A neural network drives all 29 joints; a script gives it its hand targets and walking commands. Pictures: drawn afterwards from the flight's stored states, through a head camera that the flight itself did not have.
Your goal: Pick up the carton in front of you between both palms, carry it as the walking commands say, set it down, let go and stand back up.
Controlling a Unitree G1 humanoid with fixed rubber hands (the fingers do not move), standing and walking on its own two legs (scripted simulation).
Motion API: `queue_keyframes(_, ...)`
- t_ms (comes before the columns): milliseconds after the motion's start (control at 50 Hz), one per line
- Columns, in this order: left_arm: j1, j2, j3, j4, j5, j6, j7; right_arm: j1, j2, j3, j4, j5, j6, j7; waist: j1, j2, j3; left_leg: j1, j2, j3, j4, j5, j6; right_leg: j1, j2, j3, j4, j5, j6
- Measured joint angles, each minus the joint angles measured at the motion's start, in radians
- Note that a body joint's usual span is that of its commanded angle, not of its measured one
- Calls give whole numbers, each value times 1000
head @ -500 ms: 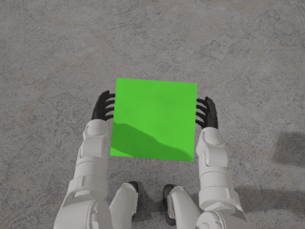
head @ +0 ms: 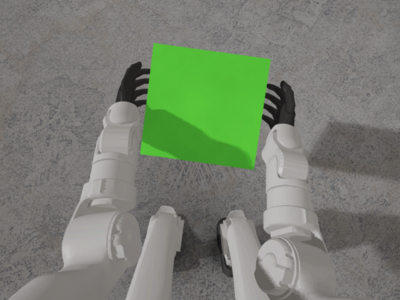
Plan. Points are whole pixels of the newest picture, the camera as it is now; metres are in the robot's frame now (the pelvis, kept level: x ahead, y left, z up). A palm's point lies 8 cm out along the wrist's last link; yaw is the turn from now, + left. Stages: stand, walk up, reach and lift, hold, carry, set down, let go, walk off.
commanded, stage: set down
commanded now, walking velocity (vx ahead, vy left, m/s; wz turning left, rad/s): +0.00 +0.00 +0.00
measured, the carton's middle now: (204, 112) +0.49 +0.02 -0.18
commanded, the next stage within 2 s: none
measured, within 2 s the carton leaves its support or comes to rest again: rests again in 1.48 s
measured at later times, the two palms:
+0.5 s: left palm (140, 107) +0.51 +0.18 -0.24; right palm (252, 128) +0.48 -0.11 -0.23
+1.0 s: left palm (149, 106) +0.56 +0.17 -0.35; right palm (242, 130) +0.51 -0.12 -0.35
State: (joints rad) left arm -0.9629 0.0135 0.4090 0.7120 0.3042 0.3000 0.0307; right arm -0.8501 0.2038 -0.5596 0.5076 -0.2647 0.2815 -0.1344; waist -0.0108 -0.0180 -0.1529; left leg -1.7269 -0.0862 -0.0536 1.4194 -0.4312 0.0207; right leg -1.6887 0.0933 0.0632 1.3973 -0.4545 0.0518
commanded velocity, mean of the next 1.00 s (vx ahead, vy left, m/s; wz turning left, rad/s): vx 0.00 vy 0.00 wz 0.00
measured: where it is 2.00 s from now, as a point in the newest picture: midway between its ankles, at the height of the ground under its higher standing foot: (198, 255)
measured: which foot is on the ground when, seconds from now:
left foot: down 0.00-1.00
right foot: down 0.00-1.00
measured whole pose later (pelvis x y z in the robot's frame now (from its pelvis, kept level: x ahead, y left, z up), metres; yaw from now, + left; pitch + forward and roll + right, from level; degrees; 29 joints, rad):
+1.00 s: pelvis -0.02 +0.00 -0.19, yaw -4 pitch +39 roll -6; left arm -1.62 0.39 0.06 1.13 0.03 0.27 0.02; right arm -1.35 0.03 -0.50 0.73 -0.02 0.24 -0.27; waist 0.00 -0.05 0.34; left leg -2.22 -0.09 -0.04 2.16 -0.61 0.03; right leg -2.16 0.17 0.02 2.11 -0.64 0.11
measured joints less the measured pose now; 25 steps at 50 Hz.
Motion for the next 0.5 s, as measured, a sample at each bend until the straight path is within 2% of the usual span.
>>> queue_keyframes(220, -132, 90, -82, 69, -75, 3, 36, -107, -33, 17, 28, 72, -6, -60, -3, -8, 47, -208, -14, -8, 220, -57, -5, -199, 22, -12, 210, -61, 15)
queue_keyframes(500, -350, 204, -160, 217, -120, -6, 39, -278, -71, -14, 101, 93, -18, -96, 1, -19, 180, -380, -31, -14, 429, -89, -10, -361, 43, -26, 411, -100, 36)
